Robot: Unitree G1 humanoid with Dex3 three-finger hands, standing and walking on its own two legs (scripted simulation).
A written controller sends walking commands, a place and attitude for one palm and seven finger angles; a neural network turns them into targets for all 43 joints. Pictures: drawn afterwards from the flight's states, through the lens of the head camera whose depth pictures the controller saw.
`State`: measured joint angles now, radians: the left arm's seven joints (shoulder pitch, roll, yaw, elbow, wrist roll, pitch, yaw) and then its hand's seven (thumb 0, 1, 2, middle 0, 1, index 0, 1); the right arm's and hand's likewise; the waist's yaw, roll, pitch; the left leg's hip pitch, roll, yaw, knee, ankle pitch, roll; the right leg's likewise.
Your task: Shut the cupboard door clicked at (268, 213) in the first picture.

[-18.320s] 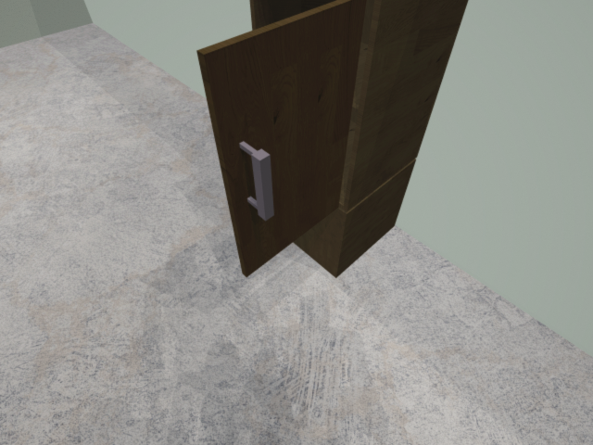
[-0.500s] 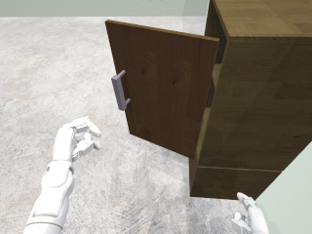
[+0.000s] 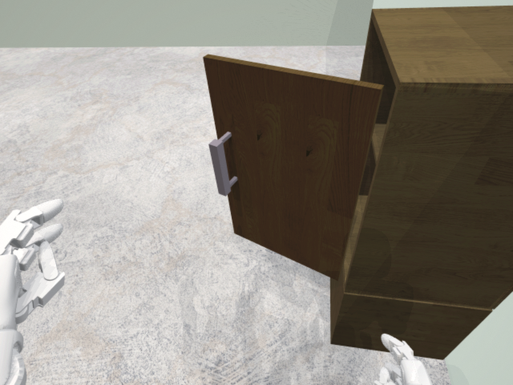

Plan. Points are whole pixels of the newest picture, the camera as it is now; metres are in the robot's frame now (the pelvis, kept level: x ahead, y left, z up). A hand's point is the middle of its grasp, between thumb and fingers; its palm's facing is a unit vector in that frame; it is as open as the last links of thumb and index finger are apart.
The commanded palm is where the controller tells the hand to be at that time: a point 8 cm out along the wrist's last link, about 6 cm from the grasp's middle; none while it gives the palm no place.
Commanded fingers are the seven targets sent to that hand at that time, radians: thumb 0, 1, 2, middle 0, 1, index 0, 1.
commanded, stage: draw the hand back to the body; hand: left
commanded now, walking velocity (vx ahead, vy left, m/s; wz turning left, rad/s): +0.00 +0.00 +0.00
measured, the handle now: (225, 164) +0.62 +0.17 -0.01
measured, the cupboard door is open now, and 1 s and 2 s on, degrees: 68 68 68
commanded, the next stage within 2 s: step back with the hand held close in 0.36 s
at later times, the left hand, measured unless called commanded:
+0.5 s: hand (57, 286) +0.17 +0.26 +0.16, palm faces +0.46 -0.78 -0.42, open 7.4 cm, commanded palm +0.13 +0.29 +0.17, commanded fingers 0.00 0.90 0.90 -0.20 -0.30 -0.20 -0.30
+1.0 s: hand (20, 306) +0.15 +0.29 +0.15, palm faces +0.41 -0.76 -0.51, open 7.4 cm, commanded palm +0.09 +0.33 +0.17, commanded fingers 0.00 0.90 0.90 -0.20 -0.30 -0.20 -0.30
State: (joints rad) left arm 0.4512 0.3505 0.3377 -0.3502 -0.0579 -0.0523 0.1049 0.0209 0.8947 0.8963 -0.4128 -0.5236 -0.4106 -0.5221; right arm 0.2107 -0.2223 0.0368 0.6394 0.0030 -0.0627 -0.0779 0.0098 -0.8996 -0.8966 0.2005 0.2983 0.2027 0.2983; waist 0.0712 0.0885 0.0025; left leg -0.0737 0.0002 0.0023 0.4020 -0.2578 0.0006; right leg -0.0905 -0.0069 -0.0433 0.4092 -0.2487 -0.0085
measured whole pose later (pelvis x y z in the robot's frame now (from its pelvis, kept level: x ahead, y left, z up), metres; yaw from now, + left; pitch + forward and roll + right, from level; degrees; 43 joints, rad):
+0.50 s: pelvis -0.01 -0.01 +0.00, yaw +0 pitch -5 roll +0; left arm 0.45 0.34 0.35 -0.35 -0.06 -0.09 0.11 0.02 0.89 0.90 -0.21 -0.30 -0.21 -0.30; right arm 0.20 -0.22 0.02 0.65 0.00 -0.11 -0.09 0.01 -0.90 -0.90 0.20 0.30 0.20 0.30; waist 0.06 0.07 0.02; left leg -0.07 0.01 0.01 0.40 -0.24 -0.01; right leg -0.09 0.00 -0.04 0.40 -0.23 -0.02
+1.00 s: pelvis -0.06 +0.03 -0.01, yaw -1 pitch +1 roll +0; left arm 0.55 0.43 0.42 -0.45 -0.05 -0.15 0.15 0.02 0.89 0.90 -0.21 -0.30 -0.21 -0.30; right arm 0.18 -0.23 0.01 0.54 0.02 0.02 -0.11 0.01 -0.90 -0.90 0.20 0.30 0.20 0.30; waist 0.00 0.03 -0.01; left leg -0.33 -0.02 0.03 0.55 -0.24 0.04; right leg -0.34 -0.03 -0.01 0.53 -0.20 0.03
